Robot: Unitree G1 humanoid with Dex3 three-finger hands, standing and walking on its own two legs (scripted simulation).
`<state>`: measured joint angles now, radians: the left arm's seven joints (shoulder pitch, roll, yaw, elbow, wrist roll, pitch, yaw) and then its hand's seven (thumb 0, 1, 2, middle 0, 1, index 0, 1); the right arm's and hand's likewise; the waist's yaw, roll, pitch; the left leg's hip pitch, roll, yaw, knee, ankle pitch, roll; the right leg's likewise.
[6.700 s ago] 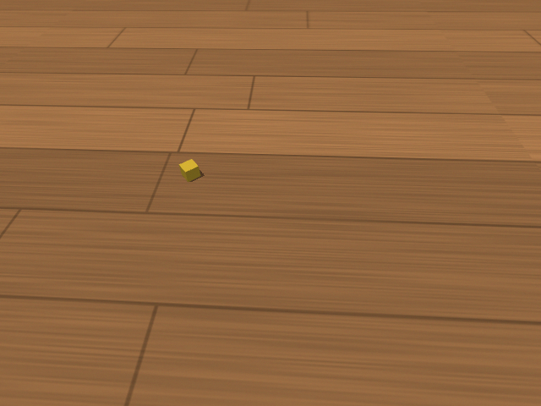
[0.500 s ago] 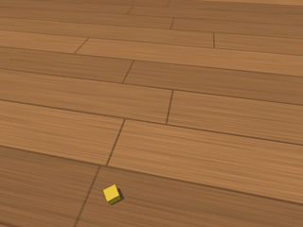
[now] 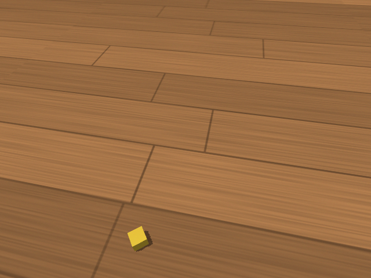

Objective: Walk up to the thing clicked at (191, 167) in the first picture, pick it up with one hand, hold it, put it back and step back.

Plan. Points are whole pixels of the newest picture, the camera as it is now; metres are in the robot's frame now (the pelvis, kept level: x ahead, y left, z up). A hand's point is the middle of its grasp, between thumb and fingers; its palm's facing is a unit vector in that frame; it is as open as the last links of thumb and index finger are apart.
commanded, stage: stand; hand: left
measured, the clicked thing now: (138, 238) +0.48 +0.27 -0.75
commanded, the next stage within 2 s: walk up in 1.04 s
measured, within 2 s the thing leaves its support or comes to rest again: neither
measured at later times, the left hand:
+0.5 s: hand out of the picture +0.07 +0.26 -0.16, palm faces -0.03 -0.94 -0.35, open 7.4 cm
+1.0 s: hand out of the picture +0.08 +0.26 -0.16, palm faces -0.03 -0.94 -0.35, open 7.4 cm
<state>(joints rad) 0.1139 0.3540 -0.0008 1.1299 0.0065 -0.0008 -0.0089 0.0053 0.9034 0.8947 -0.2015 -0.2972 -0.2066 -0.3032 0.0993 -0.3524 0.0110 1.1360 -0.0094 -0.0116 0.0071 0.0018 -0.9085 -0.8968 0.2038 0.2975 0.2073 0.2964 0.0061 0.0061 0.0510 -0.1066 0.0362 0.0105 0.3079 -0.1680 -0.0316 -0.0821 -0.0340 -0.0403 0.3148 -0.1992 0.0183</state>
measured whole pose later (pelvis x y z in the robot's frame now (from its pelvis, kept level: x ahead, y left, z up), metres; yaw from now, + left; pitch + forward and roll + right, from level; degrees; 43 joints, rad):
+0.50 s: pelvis +0.00 +0.00 +0.00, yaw +0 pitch -2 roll +0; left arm 0.12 0.35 0.00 1.12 0.01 0.00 -0.01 0.01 0.90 0.89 -0.20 -0.30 -0.21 -0.30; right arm 0.11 -0.35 0.01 1.13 -0.01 -0.01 0.01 0.00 -0.91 -0.90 0.20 0.30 0.21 0.30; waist 0.01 0.00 0.05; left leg -0.10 0.04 0.02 0.31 -0.17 -0.03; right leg -0.08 -0.03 -0.04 0.31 -0.20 0.02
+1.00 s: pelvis +0.00 +0.00 +0.00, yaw +0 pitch -2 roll +0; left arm 0.12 0.35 0.00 1.12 0.01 -0.01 0.00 0.01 0.90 0.89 -0.20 -0.30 -0.21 -0.30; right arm 0.11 -0.35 0.01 1.13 -0.01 -0.01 0.01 0.00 -0.91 -0.90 0.20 0.30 0.21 0.30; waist 0.00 0.01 0.05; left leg -0.10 0.04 0.02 0.31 -0.17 -0.03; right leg -0.07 -0.03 -0.03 0.31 -0.20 0.02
